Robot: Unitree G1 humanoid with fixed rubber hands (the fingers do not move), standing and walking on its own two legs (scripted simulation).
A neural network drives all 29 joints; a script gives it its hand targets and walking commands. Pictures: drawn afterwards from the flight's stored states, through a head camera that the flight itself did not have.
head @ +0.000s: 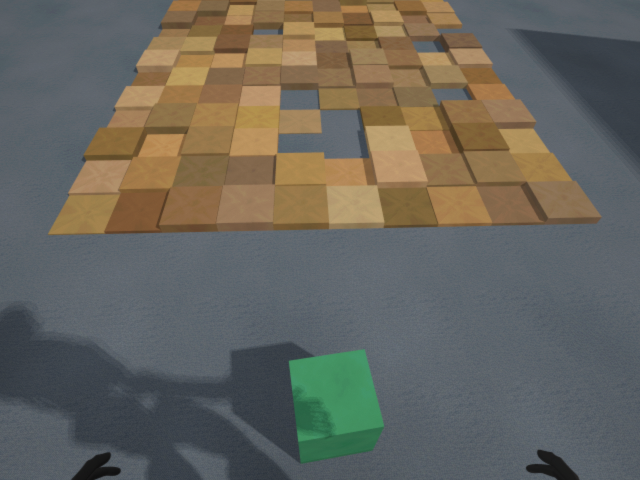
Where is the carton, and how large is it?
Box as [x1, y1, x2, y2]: [289, 349, 383, 463]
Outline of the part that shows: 364,349 289,361 301,463 362,452 372,449 383,427 383,423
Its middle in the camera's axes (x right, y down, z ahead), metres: +0.04 +0.48 +1.08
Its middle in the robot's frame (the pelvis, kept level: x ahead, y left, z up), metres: +0.40 -0.04 -0.66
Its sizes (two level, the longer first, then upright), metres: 0.210 0.200 0.250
